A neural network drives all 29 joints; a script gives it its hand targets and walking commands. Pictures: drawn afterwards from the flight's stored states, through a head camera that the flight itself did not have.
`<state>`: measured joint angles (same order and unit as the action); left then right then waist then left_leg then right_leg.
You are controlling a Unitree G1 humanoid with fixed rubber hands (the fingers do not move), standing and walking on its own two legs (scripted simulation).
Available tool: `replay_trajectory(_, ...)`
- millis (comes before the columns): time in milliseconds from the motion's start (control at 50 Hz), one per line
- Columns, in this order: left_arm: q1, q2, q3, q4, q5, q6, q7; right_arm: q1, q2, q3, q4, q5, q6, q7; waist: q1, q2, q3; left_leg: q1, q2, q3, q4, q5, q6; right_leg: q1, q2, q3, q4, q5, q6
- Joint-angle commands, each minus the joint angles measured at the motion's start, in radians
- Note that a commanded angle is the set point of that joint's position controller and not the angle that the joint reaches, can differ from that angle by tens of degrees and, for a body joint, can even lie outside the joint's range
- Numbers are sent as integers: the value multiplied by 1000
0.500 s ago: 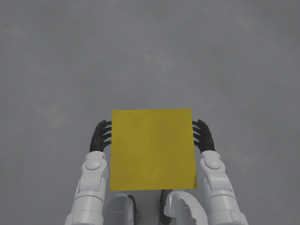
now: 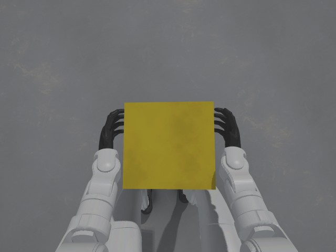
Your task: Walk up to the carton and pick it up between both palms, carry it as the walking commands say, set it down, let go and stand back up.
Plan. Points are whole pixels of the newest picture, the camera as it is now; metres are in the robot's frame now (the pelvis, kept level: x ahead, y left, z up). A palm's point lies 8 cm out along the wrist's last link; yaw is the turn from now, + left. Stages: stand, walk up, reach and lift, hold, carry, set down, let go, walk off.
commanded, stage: set down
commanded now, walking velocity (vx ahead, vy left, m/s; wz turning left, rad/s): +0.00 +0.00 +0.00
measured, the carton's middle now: (170, 145) +0.31 -0.01 -0.23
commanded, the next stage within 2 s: none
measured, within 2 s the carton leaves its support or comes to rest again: neither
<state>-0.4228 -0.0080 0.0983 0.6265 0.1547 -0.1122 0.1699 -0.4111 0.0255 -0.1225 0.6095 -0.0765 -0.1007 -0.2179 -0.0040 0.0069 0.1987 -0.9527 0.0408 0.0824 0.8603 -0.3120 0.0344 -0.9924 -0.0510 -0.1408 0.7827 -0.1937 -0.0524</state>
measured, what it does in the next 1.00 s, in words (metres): lowers itself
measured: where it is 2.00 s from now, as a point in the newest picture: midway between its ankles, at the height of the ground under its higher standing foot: (166, 195)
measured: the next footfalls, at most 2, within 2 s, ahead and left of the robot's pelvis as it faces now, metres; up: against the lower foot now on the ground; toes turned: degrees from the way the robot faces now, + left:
none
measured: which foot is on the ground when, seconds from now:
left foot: down 0.00-1.00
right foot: down 0.00-1.00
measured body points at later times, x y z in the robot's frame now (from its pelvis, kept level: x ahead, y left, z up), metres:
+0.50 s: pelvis -0.05 +0.00 -0.09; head +0.24 -0.01 +0.25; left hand +0.38 +0.13 -0.23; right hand +0.37 -0.16 -0.23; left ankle +0.04 +0.11 -0.69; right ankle +0.09 -0.10 -0.69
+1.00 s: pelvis -0.04 +0.01 -0.15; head +0.28 +0.00 +0.17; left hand +0.43 +0.13 -0.31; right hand +0.41 -0.16 -0.30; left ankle +0.04 +0.10 -0.69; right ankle +0.09 -0.10 -0.69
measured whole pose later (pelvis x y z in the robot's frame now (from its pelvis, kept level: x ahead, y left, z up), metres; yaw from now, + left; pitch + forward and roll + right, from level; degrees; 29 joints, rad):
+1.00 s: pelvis -0.04 +0.01 -0.15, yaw -1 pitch +37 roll -1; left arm -0.89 0.07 0.11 0.70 0.07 0.09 0.27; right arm -0.87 -0.04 -0.20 0.68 0.02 0.07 -0.32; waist 0.00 0.01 0.13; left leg -1.69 0.03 0.05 1.57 -0.53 0.05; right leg -1.74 -0.05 -0.09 1.47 -0.38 -0.05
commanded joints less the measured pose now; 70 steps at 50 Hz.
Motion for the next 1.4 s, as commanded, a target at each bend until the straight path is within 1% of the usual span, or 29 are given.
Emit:
replay_trajectory(0, -280, -22, -167, -203, -138, -58, 14, -255, 44, 129, -110, 102, -66, -17, -35, -15, -991, 176, -142, -147, 9, 250, 46, 494, 127, 239, 109, 381, 30)
replay_trajectory(20, -282, -22, -170, -188, -142, -54, 17, -263, 41, 115, -111, 102, -62, -19, -51, -35, -985, 160, -140, -147, 18, 247, 47, 473, 129, 236, 111, 378, 32)
replay_trajectory(100, -344, -24, -140, -147, -129, -42, 19, -291, 62, 90, -29, 86, -49, -19, -45, -39, -951, 67, -140, -148, 62, 183, 49, 338, 130, 229, 152, 285, 34)
replay_trajectory(240, -501, -66, -191, -156, -182, -4, 21, -457, 113, 129, -101, 123, -11, -22, -45, -78, -1105, -53, -150, -132, 188, 76, 43, 276, 148, 204, 279, 172, 45)
replay_trajectory(260, -565, -43, -198, -219, -188, -2, 26, -505, 124, 151, -131, 136, -2, -19, -27, -68, -1111, -81, -151, -125, 195, 51, 39, 273, 150, 202, 294, 142, 44)
replay_trajectory(280, -546, -41, -185, -197, -186, 15, 29, -499, 98, 121, -134, 118, 11, -29, -47, -70, -1157, -87, -152, -116, 215, 24, 33, 288, 152, 198, 304, 122, 45)
replay_trajectory(340, -611, -71, -210, -195, -219, 50, 28, -558, 141, 168, -162, 145, 48, -34, -39, -52, -1181, -131, -151, -106, 254, -44, 29, 272, 155, 185, 341, 41, 44)
replay_trajectory(360, -654, -84, -209, -174, -223, 62, 26, -578, 135, 159, -107, 129, 58, -32, -46, -34, -1154, -161, -148, -113, 269, -84, 23, 226, 151, 185, 362, -3, 39)
replay_trajectory(380, -657, -80, -183, -135, -210, 76, 23, -594, 143, 164, -68, 128, 75, -30, -25, -37, -1136, -187, -146, -102, 282, -127, 16, 211, 148, 194, 365, -58, 40)
replay_trajectory(400, -638, -75, -159, -83, -195, 89, 24, -601, 133, 147, -58, 116, 83, -31, -30, -44, -1098, -214, -147, -103, 282, -158, 14, 186, 151, 186, 361, -102, 40)
replay_trajectory(420, -671, -38, -105, -73, -171, 94, 23, -632, 139, 130, -31, 107, 92, -26, -3, -54, -1036, -271, -143, -104, 289, -175, 15, 138, 150, 191, 368, -129, 37)
replay_trajectory(460, -709, -86, -133, -20, -177, 108, 12, -673, 167, 142, -15, 115, 101, -20, -17, -65, -1033, -306, -146, -112, 314, -200, 20, 113, 154, 186, 390, -166, 37)
replay_trajectory(500, -724, -58, -114, -7, -164, 115, 13, -699, 156, 147, -5, 117, 110, -16, 10, -59, -1065, -323, -149, -100, 339, -218, 12, 119, 156, 192, 413, -194, 34)
replay_trajectory(520, -778, -73, -135, -58, -179, 115, 15, -701, 155, 144, -3, 117, 114, -17, -10, -46, -1082, -321, -148, -102, 345, -213, 8, 109, 160, 182, 427, -180, 34)
replay_trajectory(540, -795, -44, -119, -78, -180, 116, 20, -736, 143, 151, -38, 129, 118, -20, 6, -40, -1149, -293, -148, -96, 371, -190, 4, 123, 162, 186, 447, -163, 33)
replay_trajectory(600, -862, -42, -138, -85, -209, 133, 27, -804, 103, 139, -61, 135, 128, -26, -28, -37, -1180, -308, -147, -106, 402, -190, 1, 91, 161, 172, 486, -168, 31)
replay_trajectory(620, -890, -51, -155, -126, -222, 134, 29, -805, 120, 157, -60, 146, 133, -25, -19, -26, -1226, -288, -150, -104, 413, -173, -3, 111, 161, 172, 501, -152, 29)
replay_trajectory(760, -884, -82, -139, -7, -213, 142, 24, -824, 149, 134, 30, 143, 135, -15, -29, -25, -1199, -367, -158, -101, 482, -113, -5, 44, 164, 162, 577, -77, 39)
replay_trajectory(780, -886, -79, -143, -36, -216, 137, 25, -831, 157, 153, -5, 158, 131, -14, -18, -32, -1238, -347, -161, -105, 496, -78, -2, 60, 170, 159, 591, -41, 41)
replay_trajectory(800, -892, -92, -152, -23, -220, 138, 25, -821, 146, 135, 19, 148, 131, -15, -45, -23, -1239, -353, -163, -110, 501, -66, -3, 44, 170, 152, 603, -28, 41)
replay_trajectory(920, -894, -130, -184, -21, -218, 110, 21, -846, 173, 174, 9, 171, 104, 12, -26, 2, -1274, -372, -165, -121, 573, 112, -13, -25, 177, 164, 674, 139, 43)
replay_trajectory(940, -939, -157, -216, -47, -244, 102, 14, -865, 199, 190, 5, 184, 99, 16, -47, -12, -1294, -382, -168, -128, 588, 116, -10, -33, 182, 157, 692, 146, 45)
replay_trajectory(980, -894, -81, -137, -7, -207, 105, 24, -819, 131, 133, 44, 151, 100, 7, -42, -4, -1263, -407, -162, -120, 601, 124, -15, -52, 175, 161, 699, 163, 47)
replay_trajectory(1020, -970, -140, -215, -74, -247, 87, 13, -865, 195, 195, 10, 187, 93, 18, -37, 1, -1306, -403, -164, -125, 620, 149, -15, -56, 175, 164, 722, 180, 46)
replay_trajectory(1060, -964, -121, -201, -38, -243, 95, 15, -872, 177, 184, 29, 191, 97, 16, -46, 1, -1310, -396, -162, -124, 644, 154, -15, -63, 174, 162, 740, 186, 50)
replay_trajectory(1100, -978, -103, -189, -16, -247, 100, 17, -901, 122, 160, 24, 185, 94, 16, -70, 1, -1283, -419, -161, -131, 656, 141, -19, -115, 173, 151, 751, 157, 46)
replay_trajectory(1240, -1123, -101, -218, -36, -264, 124, 15, -1021, 122, 164, 53, 207, 121, 18, -69, 51, -1258, -448, -158, -104, 688, -41, -30, -183, 161, 139, 794, -40, 40)
replay_trajectory(1300, -1156, -88, -197, 27, -261, 146, 14, -1094, 93, 147, 71, 204, 135, 18, -69, 39, -1228, -472, -159, -111, 700, -114, -27, -208, 156, 133, 827, -100, 38)
replay_trajectory(1380, -1257, -184, -185, 89, -252, 172, -29, -1199, 170, 132, 142, 183, 159, 51, -77, 23, -1129, -560, -166, -107, 729, -207, -25, -257, 150, 139, 845, -194, 35)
